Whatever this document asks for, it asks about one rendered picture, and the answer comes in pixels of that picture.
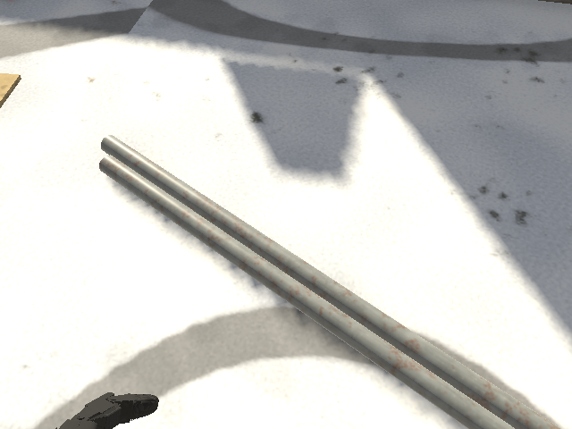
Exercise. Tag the robot left hand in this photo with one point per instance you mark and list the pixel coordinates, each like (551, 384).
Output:
(107, 411)

